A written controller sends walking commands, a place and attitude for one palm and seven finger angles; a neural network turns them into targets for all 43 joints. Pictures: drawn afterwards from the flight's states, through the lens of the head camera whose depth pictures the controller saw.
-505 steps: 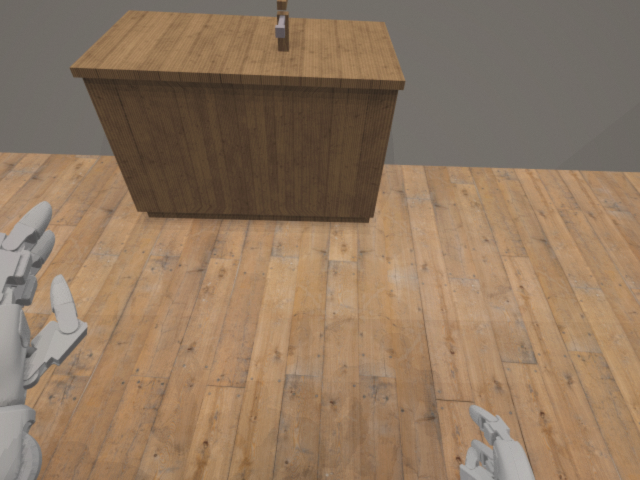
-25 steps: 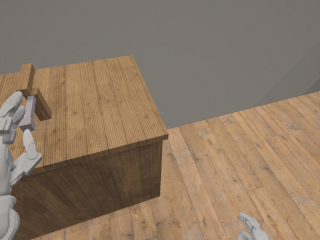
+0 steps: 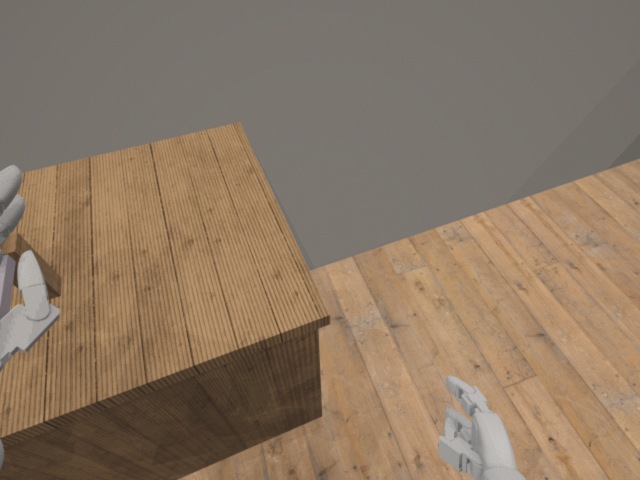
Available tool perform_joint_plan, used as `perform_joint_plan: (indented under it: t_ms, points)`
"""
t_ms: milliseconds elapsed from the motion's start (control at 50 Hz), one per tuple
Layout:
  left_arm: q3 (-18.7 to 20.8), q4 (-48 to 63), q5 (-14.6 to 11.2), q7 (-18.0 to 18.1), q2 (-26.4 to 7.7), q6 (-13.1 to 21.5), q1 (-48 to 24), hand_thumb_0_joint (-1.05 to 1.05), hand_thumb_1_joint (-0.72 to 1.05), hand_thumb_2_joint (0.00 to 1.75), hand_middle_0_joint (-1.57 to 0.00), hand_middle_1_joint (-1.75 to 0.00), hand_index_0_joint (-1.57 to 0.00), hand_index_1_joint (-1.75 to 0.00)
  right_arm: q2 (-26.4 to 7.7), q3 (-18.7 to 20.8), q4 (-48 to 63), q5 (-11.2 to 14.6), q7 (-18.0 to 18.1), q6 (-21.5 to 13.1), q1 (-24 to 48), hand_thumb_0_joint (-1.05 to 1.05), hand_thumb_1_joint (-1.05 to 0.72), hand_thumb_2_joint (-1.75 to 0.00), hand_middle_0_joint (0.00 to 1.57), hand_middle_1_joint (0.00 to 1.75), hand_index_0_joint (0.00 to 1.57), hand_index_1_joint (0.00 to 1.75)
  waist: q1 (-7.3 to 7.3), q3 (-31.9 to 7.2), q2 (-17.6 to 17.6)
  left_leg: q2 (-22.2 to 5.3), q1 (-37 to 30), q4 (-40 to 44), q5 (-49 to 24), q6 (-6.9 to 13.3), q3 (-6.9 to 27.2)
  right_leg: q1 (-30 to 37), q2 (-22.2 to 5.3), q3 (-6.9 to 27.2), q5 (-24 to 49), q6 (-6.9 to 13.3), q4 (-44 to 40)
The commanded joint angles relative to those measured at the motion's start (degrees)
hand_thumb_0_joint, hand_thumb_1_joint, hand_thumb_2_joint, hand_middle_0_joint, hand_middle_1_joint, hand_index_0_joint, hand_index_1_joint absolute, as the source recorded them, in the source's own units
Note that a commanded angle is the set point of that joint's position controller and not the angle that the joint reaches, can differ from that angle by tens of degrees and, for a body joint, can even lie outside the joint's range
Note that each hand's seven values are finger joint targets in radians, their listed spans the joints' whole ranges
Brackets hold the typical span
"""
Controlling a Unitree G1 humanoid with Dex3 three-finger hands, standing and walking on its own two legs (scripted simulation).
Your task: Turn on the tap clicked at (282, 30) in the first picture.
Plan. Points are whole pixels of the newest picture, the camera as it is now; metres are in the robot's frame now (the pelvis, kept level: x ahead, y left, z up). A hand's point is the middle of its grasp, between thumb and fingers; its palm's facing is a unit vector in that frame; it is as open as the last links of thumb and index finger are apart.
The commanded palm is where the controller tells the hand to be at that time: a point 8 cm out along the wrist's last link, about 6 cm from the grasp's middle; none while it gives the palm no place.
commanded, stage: come to a stop and stand still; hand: left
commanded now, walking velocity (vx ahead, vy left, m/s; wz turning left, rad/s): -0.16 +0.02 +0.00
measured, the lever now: out of the picture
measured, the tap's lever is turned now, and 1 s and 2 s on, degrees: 0 0 0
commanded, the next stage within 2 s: look again from close up in 0.82 s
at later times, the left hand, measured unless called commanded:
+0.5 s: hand out of the picture +0.18 +0.28 +0.19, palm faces +0.43 -0.80 -0.41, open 7.4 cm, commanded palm +0.14 +0.31 +0.19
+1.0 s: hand out of the picture +0.21 +0.33 +0.21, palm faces +0.50 -0.73 -0.46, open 7.5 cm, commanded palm +0.13 +0.32 +0.19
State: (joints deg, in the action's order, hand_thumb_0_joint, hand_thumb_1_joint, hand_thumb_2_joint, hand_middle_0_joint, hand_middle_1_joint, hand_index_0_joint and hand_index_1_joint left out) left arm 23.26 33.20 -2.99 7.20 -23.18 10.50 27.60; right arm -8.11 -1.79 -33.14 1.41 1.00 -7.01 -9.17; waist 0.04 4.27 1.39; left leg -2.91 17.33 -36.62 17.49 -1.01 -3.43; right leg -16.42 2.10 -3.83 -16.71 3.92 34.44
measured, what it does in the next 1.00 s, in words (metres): stands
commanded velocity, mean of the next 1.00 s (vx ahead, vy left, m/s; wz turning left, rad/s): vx -0.04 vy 0.01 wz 0.00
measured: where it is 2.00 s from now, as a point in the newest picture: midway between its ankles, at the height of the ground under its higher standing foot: outside the picture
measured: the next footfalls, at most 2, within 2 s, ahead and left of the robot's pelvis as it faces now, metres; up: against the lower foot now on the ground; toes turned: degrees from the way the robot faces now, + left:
left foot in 1.98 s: -0.07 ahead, +0.15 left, +0.00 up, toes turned +0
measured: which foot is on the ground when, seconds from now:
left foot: down 0.00-1.00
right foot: down 0.00-1.00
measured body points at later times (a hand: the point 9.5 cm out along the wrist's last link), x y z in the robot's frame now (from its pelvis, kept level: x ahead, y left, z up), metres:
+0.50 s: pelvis -0.02 +0.03 +0.01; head -0.02 +0.04 +0.46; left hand +0.15 +0.32 +0.21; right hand +0.16 -0.20 -0.06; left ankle -0.02 +0.14 -0.73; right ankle +0.02 -0.07 -0.73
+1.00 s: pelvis -0.03 +0.04 +0.01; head -0.01 +0.06 +0.46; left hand +0.17 +0.37 +0.23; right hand +0.14 -0.18 -0.07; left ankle -0.02 +0.14 -0.73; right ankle +0.02 -0.07 -0.73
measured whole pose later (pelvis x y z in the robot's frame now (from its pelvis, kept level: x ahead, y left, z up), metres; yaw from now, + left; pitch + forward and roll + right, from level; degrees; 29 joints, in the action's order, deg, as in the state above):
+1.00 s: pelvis -0.03 +0.04 +0.01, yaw +1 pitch +0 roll -1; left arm 25.8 17.7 0.0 5.0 -28.4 13.8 13.0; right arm -11.3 -1.0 -36.0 0.3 2.4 -8.3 -14.8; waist -3.4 2.5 -1.3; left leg 0.6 13.2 -26.8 13.3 1.7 -1.2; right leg -14.4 0.7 -2.0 -8.5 0.8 23.1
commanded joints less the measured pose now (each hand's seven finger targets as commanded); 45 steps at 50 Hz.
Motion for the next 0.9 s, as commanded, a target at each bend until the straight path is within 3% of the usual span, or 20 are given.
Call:
perform_joint_plan:
  t_ms: [0,60,80,120,140,200,280,320,380,440,520,560,600,660,680,720,780,880]
  points:
    - [5.98,3.66,-1.21,1.93,-7.59,1.39,-1.17,0.0,0.9,0.9,-0.2,-0.3,-0.2,-0.3,-7.77,3.31,7.26,0.23,0.9,-1.77,1.55,0.0,-0.9,-0.9,0.2,0.3,0.2,0.3,0.29,-9.41,-10.11,0.41,0.96,-5.59,5.07,-0.12,3.98,4.48,-18.61,20.83,25.94,4.05,-16.24]
    - [4.37,2.66,-0.19,2.57,-7.16,1.65,-2.42,0.0,0.9,0.9,-0.2,-0.3,-0.2,-0.3,-7.58,2.11,6.98,-0.49,2.12,-1.64,2.47,0.0,-0.9,-0.9,0.2,0.3,0.2,0.3,-0.27,-10.55,-5.85,0.23,0.27,5.56,-1.61,0.84,3.69,11.11,-15.85,15.33,35.01,0.97,-11.22]
    - [3.76,4.76,0.22,2.62,-7.43,1.66,-4.75,0.0,0.9,0.9,-0.2,-0.3,-0.2,-0.3,-7.94,2.2,7.14,-0.74,2.48,-1.59,3.21,0.0,-0.9,-0.9,0.2,0.3,0.2,0.3,-0.35,-11.49,-4.43,-0.81,-1.98,8.94,-10.8,1.03,3.75,12.22,-14.65,12.81,38.66,-0.43,-8.52]
    - [2.76,7.72,0.36,2.92,-7.25,1.88,-4.58,0.0,0.9,0.9,-0.2,-0.3,-0.2,-0.3,-9.37,3.11,8.12,-0.68,3.12,-1.17,3.08,0.0,-0.9,-0.9,0.2,0.3,0.2,0.3,-1.21,-15.09,-0.79,-4.91,-9.04,10.2,-30.03,2.35,5.72,11.86,-10.65,9.16,38.44,-3.25,-5.82]
    - [2.47,9.25,0.22,2.81,-7.09,1.86,-4.37,0.0,0.9,0.9,-0.2,-0.3,-0.2,-0.3,-10.06,3.64,8.88,-0.36,3.2,-0.79,3.14,0.0,-0.9,-0.9,0.2,0.3,0.2,0.3,-1.71,-15.91,-0.49,-5.8,-10.22,9.22,-32.34,2.61,5.53,11.22,-10.13,9.31,37.21,-4.07,-6.4]
    - [3.38,14.96,0.16,3.16,-8.88,1.81,-4.51,0.0,0.9,0.9,-0.2,-0.3,-0.2,-0.3,-9.87,3.59,9.71,-0.58,3.44,-0.48,3.72,0.0,-0.9,-0.9,0.2,0.3,0.2,0.3,-0.89,-17.46,2.52,-4.8,-9.1,6.33,-37.57,1.68,5.56,13.98,-9.7,7.64,41.84,-2.05,-4.85]
    - [5.98,16.01,-0.61,3.36,-9.83,2.28,1.21,0.0,0.9,0.9,-0.2,-0.3,-0.2,-0.3,-9.89,4.25,9.8,-0.49,3.39,-0.36,3.13,0.0,-0.9,-0.9,0.2,0.3,0.2,0.3,-0.95,-18.12,5.24,-4.29,-6.8,8.88,-31.51,0.85,7.15,15.23,-8.75,6.86,33.18,-0.93,-5.58]
    - [6.06,13.7,-0.79,3.22,-8.86,2.18,3.16,0.0,0.9,0.9,-0.2,-0.3,-0.2,-0.3,-10.08,4.18,10.04,-0.61,3.44,-0.07,3.21,0.0,-0.9,-0.9,0.2,0.3,0.2,0.3,-1.05,-15.62,5.5,-4.91,-3.42,12.14,-22.92,1.15,8.12,14.05,-7.13,6.68,23.34,-1.68,-6.88]
    - [6.43,8.49,-0.96,2.95,-8.0,1.44,3.82,0.0,0.9,0.9,-0.2,-0.3,-0.2,-0.3,-9.93,3.97,9.17,-0.59,3.79,0.36,2.48,0.0,-0.9,-0.9,0.2,0.3,0.2,0.3,-0.95,-11.36,3.73,-4.98,1.53,15.98,-9.31,1.91,8.53,13.43,-6.39,7.0,14.79,-2.78,-9.88]
    - [3.35,4.34,-0.35,2.57,-5.78,0.91,-1.16,0.0,0.9,0.9,-0.2,-0.3,-0.2,-0.3,-10.44,3.59,8.63,-0.54,3.81,0.08,2.0,0.0,-0.9,-0.9,0.2,0.3,0.2,0.3,-0.56,-7.04,1.64,-3.87,3.95,18.23,5.27,2.45,8.22,9.84,-5.91,8.88,3.19,-3.19,-14.29]
    - [-1.85,1.97,1.1,2.24,-3.39,0.19,-9.98,0.0,0.9,0.9,-0.2,-0.3,-0.2,-0.3,-10.6,3.3,8.07,-0.57,3.9,-0.57,1.8,0.0,-0.9,-0.9,0.2,0.3,0.2,0.3,-0.39,-2.4,-0.23,-2.57,2.88,19.31,12.33,2.94,8.03,3.71,-5.49,10.36,-8.18,-3.48,-19.37]
    - [-3.02,1.93,1.69,2.35,-3.15,-0.23,-13.48,0.0,0.9,0.9,-0.2,-0.3,-0.2,-0.3,-10.64,3.26,7.96,-0.56,3.74,-0.87,1.58,0.0,-0.9,-0.9,0.2,0.3,0.2,0.3,-0.48,-1.99,-1.1,-2.07,2.54,19.45,13.01,3.12,7.61,3.46,-5.29,10.38,-9.75,-3.7,-20.19]
    - [-2.57,5.14,2.15,2.59,-4.57,0.22,-17.54,0.0,0.9,0.9,-0.2,-0.3,-0.2,-0.3,-10.6,3.3,7.76,-0.83,3.85,-1.39,2.15,0.0,-0.9,-0.9,0.2,0.3,0.2,0.3,-0.53,-3.21,1.61,-1.88,2.29,20.91,12.4,3.11,8.01,5.64,-4.85,9.68,-7.66,-3.54,-19.04]
    - [-0.61,7.72,2.31,2.99,-6.06,0.73,-15.86,0.0,0.9,0.9,-0.2,-0.3,-0.2,-0.3,-10.31,3.45,7.94,-0.94,3.29,-1.99,2.26,0.0,-0.9,-0.9,0.2,0.3,0.2,0.3,-1.03,-6.44,3.22,-2.17,1.83,21.21,7.11,3.37,8.46,11.01,-4.4,8.48,0.38,-3.28,-16.08]
    - [1.49,8.9,2.23,2.95,-7.98,1.08,-14.58,0.0,0.9,0.9,-0.2,-0.3,-0.2,-0.3,-10.27,3.51,7.77,-1.07,3.17,-2.1,2.4,0.0,-0.9,-0.9,0.2,0.3,0.2,0.3,-1.16,-7.34,5.19,-2.59,2.85,22.19,7.77,3.3,8.89,13.03,-4.19,7.77,1.75,-3.46,-15.01]
    - [1.69,7.27,2.18,2.67,-6.64,1.43,-9.94,0.0,0.9,0.9,-0.2,-0.3,-0.2,-0.3,-9.71,3.28,8.25,-1.0,2.85,-2.15,2.49,0.0,-0.9,-0.9,0.2,0.3,0.2,0.3,-1.44,-6.31,5.37,-3.19,7.09,24.08,13.14,3.56,9.81,15.51,-3.94,7.46,0.81,-3.67,-14.2]
    - [3.23,5.64,1.79,2.22,-6.65,1.76,-5.0,0.0,0.9,0.9,-0.2,-0.3,-0.2,-0.3,-9.83,3.65,8.2,-0.85,2.37,-2.19,1.82,0.0,-0.9,-0.9,0.2,0.3,0.2,0.3,-1.4,-5.67,3.17,-3.12,8.25,23.69,11.77,3.27,9.83,16.14,-3.69,6.91,2.92,-3.53,-14.12]
    - [2.42,3.32,1.02,1.63,-5.3,2.07,-3.58,0.0,0.9,0.9,-0.2,-0.3,-0.2,-0.3,-10.17,3.72,7.38,-0.78,2.22,-2.3,1.41,0.0,-0.9,-0.9,0.2,0.3,0.2,0.3,-0.91,-7.99,0.72,-2.14,2.54,19.74,-1.65,2.14,8.13,14.27,-4.62,7.27,10.68,-3.03,-14.76]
